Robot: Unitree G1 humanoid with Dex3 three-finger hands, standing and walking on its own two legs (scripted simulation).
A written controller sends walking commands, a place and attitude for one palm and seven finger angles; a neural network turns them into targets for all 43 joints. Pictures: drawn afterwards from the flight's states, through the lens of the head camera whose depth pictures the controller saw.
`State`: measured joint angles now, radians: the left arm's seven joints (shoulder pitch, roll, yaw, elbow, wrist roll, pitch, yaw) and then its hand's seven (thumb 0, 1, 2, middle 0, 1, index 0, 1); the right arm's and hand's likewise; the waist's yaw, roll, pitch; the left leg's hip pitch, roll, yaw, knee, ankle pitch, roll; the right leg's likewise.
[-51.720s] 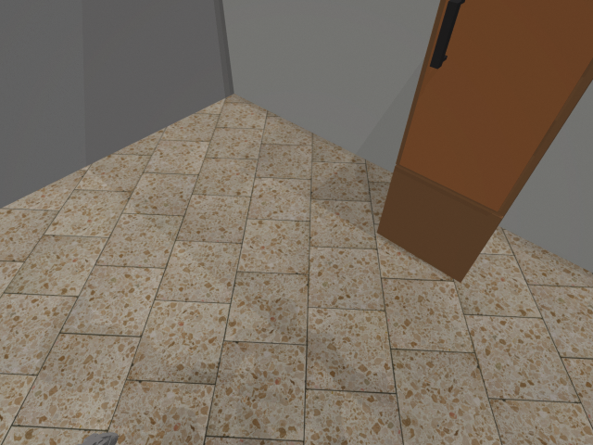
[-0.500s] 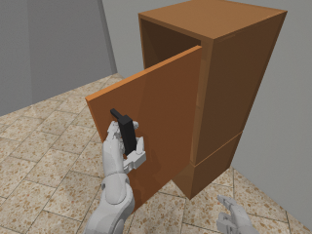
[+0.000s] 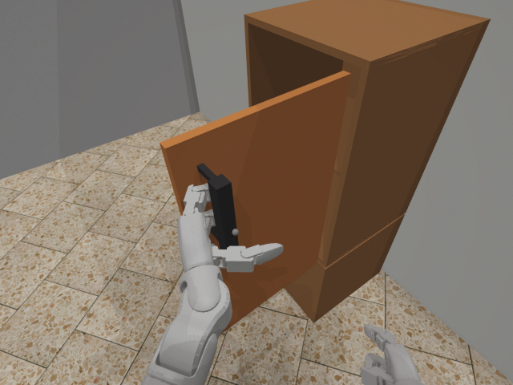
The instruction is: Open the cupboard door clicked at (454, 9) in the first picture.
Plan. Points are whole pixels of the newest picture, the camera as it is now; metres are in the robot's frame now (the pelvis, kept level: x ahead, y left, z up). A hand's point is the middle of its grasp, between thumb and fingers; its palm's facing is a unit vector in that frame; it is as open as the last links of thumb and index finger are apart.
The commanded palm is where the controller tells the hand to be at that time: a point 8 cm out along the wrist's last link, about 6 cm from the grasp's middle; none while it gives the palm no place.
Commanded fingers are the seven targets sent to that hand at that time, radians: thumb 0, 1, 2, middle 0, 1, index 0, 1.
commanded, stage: open thumb and fingers to let go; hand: left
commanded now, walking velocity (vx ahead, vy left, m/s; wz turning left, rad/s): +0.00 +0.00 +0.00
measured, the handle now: (217, 212) +0.34 +0.09 +0.13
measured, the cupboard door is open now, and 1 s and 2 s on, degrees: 93 95 95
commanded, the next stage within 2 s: slide the hand sideways off the handle in 0.30 s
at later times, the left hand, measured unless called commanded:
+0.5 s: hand (232, 236) +0.29 +0.06 +0.13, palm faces +0.14 -0.99 -0.06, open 15.5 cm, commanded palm +0.26 +0.09 +0.13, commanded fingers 0.00 -0.50 0.30 -0.15 -0.30 -0.15 -0.30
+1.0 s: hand (223, 265) +0.24 +0.07 +0.12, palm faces -0.09 -1.00 -0.02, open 16.4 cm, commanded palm +0.21 +0.12 +0.13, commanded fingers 0.00 -0.50 0.30 -0.15 -0.30 -0.15 -0.30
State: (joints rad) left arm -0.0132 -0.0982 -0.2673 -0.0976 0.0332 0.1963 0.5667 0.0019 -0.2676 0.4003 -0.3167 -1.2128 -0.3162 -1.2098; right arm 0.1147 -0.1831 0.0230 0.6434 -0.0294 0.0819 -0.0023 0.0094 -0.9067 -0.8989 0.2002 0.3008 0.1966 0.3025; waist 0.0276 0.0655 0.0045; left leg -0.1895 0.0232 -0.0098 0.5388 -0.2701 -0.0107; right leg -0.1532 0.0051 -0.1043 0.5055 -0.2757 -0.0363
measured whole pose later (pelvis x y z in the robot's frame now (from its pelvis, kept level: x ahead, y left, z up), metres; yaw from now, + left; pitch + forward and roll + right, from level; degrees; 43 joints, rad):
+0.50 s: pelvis -0.02 +0.02 -0.01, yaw +0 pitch -4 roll -1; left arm -0.11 -0.07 -0.29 -0.04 0.07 0.19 0.41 -0.01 -0.50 0.30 -0.32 -0.51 -0.24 -0.55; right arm 0.13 -0.16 0.04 0.62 -0.01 0.12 0.02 0.01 -0.91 -0.90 0.20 0.30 0.20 0.30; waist 0.04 0.03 0.02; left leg -0.25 -0.01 0.00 0.60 -0.27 0.02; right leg -0.22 -0.04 -0.09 0.58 -0.29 -0.01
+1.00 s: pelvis -0.01 +0.01 +0.00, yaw -2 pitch -4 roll +0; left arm 0.18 0.07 -0.21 -0.28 -0.07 0.15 0.10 -0.01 -0.50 0.30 -0.15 -0.31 -0.14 -0.30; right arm 0.17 -0.20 0.07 0.52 0.02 0.06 -0.01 0.01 -0.90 -0.90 0.20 0.30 0.20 0.30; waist 0.02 0.05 0.00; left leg -0.20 0.02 0.03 0.55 -0.27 0.01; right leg -0.18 0.00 -0.06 0.53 -0.27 -0.02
